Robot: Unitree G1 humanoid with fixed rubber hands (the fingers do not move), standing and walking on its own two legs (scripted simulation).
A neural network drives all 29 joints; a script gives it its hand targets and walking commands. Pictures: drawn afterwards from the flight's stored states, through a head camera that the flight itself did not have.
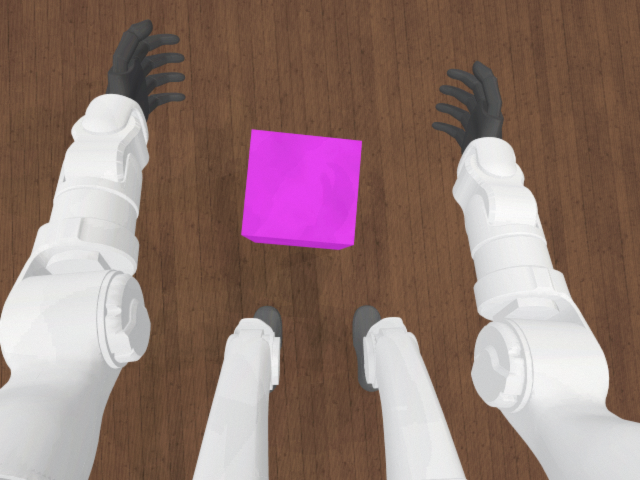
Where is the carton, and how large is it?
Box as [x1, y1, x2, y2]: [241, 129, 361, 249]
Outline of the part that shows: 252,129 241,234 255,242 335,249 339,249 353,244 361,141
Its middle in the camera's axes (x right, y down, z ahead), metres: -0.04 -0.09 +0.86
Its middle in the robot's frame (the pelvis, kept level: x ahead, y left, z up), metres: +0.49 +0.02 -0.51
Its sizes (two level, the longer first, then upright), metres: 0.210 0.200 0.250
